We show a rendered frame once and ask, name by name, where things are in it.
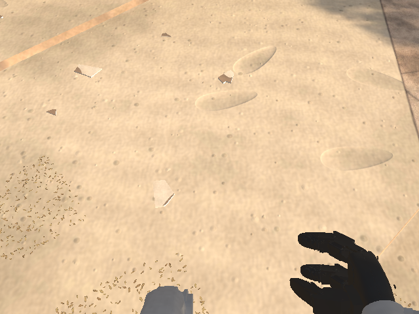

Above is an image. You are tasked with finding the right robot forearm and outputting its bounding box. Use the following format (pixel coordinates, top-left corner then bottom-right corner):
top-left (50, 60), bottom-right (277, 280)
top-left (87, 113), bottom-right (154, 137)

top-left (362, 300), bottom-right (404, 314)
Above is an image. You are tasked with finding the robot left thigh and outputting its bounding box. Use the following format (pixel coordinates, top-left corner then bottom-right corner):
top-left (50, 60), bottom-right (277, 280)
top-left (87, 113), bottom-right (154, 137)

top-left (140, 287), bottom-right (193, 314)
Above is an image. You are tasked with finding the robot right hand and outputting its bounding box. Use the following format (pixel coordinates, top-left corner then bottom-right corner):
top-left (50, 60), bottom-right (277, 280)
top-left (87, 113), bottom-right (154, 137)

top-left (290, 231), bottom-right (396, 314)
